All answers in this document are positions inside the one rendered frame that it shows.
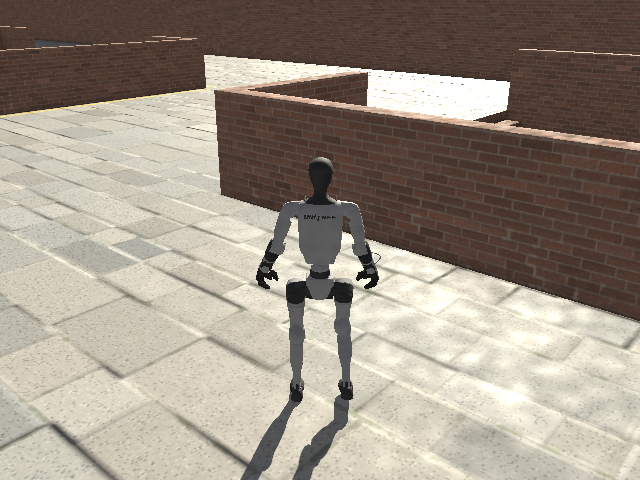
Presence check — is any robot right upper arm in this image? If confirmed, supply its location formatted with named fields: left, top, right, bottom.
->
left=341, top=201, right=368, bottom=256

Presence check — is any left robot forearm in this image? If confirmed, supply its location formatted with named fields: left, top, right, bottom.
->
left=259, top=239, right=279, bottom=273

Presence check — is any robot right hand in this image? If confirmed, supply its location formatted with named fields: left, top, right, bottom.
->
left=356, top=268, right=379, bottom=289

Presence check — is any robot left upper arm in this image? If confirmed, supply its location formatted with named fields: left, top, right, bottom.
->
left=269, top=201, right=300, bottom=255

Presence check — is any left robot foot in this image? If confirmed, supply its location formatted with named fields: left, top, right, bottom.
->
left=290, top=378, right=304, bottom=402

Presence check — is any robot left hand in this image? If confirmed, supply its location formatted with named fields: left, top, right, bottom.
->
left=256, top=268, right=279, bottom=289

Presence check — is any robot head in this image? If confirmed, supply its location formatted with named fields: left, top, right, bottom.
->
left=303, top=157, right=338, bottom=205

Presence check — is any right robot forearm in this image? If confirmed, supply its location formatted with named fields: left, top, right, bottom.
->
left=358, top=241, right=376, bottom=274

